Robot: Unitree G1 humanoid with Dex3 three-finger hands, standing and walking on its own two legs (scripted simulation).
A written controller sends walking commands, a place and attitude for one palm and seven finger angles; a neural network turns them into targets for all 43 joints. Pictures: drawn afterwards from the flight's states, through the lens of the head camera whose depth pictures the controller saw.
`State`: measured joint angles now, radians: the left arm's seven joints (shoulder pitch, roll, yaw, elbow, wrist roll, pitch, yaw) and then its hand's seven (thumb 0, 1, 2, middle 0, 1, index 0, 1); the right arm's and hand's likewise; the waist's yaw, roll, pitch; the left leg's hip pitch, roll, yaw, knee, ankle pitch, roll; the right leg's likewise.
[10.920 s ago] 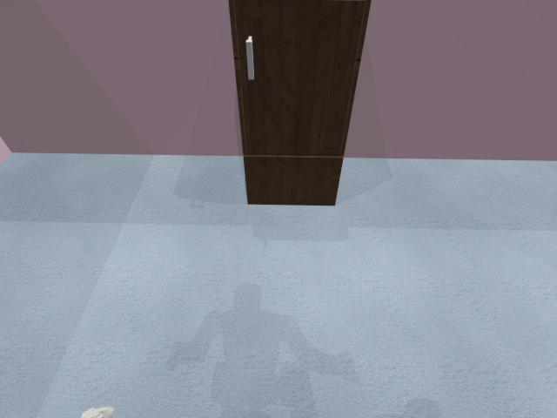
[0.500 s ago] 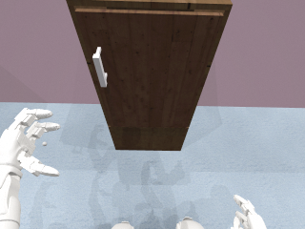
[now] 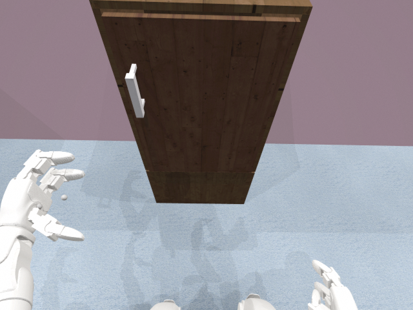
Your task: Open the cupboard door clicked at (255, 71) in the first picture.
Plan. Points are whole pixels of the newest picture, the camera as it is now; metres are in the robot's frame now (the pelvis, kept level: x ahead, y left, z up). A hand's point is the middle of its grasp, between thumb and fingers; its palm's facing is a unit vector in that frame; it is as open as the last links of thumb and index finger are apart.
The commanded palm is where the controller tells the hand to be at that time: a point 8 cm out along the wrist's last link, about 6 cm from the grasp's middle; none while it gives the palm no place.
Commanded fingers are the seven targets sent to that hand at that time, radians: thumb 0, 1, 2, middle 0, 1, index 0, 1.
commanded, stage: move the hooked fingers beside the handle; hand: left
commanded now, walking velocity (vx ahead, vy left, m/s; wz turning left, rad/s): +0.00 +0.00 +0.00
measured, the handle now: (137, 91) +0.59 +0.21 +0.05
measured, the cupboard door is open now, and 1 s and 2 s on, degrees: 0 0 0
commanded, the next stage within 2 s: none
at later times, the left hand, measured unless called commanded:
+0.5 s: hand (81, 162) +0.37 +0.27 +0.06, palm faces +0.03 -1.00 -0.02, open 14.0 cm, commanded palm +0.34 +0.32 +0.06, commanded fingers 0.00 -0.50 0.30 -0.30 -1.20 -0.30 -1.20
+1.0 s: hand (93, 135) +0.44 +0.27 +0.05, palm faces +0.03 -1.00 +0.00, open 14.0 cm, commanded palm +0.42 +0.32 +0.05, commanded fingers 0.00 -0.50 0.30 -0.30 -1.20 -0.30 -1.20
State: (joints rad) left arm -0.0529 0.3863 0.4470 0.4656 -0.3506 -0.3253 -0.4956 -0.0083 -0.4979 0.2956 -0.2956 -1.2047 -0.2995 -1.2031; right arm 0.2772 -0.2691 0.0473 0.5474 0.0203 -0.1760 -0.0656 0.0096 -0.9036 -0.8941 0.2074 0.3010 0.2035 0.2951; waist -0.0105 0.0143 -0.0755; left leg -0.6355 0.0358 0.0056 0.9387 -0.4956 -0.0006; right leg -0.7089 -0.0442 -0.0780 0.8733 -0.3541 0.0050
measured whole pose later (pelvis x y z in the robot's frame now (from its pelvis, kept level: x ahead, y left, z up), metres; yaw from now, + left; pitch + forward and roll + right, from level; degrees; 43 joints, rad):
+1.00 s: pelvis -0.01 +0.01 -0.01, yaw -2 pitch +18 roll -2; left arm -0.66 0.58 0.52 1.05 -0.19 -0.38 -0.47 -0.01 -0.50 0.30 -0.30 -1.20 -0.30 -1.20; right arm 0.35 -0.29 0.04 0.59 0.00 -0.01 -0.05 0.01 -0.90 -0.89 0.21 0.30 0.20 0.30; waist -0.11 -0.01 -0.09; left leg -0.82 0.05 0.02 1.02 -0.51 0.01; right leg -0.89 -0.03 -0.06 0.92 -0.34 0.01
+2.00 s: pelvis +0.01 +0.02 -0.02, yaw -4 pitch +26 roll -5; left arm -0.91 0.78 0.60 1.17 -0.08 -0.33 -0.44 -0.01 -0.50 0.30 -0.29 -1.20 -0.30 -1.20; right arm 0.43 -0.27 0.07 0.56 -0.03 0.13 0.00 0.00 -0.90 -0.89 0.21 0.30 0.20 0.30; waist -0.21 0.02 -0.08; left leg -0.99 0.08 0.01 1.08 -0.55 0.02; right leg -1.03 0.00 -0.07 0.92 -0.34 0.03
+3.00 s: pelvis +0.00 +0.02 -0.03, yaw -2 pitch +26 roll -5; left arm -0.98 0.70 0.49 1.21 -0.07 -0.34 -0.32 -0.01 -0.50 0.30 -0.30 -1.20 -0.26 -1.21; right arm 0.42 -0.27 0.07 0.60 -0.04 0.11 0.00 0.00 -0.91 -0.89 0.21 0.30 0.20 0.29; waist -0.21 0.02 -0.08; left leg -1.00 0.06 -0.01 1.10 -0.54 0.02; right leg -1.04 -0.01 -0.08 0.94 -0.35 0.02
